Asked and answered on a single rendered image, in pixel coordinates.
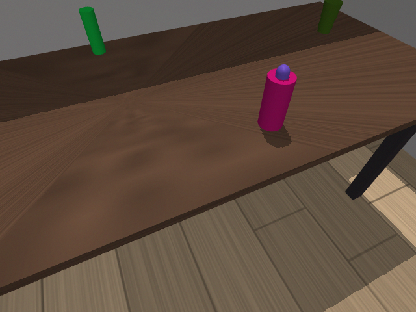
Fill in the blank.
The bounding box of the table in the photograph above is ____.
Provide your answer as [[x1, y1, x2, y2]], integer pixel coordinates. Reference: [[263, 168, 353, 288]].
[[0, 1, 416, 296]]

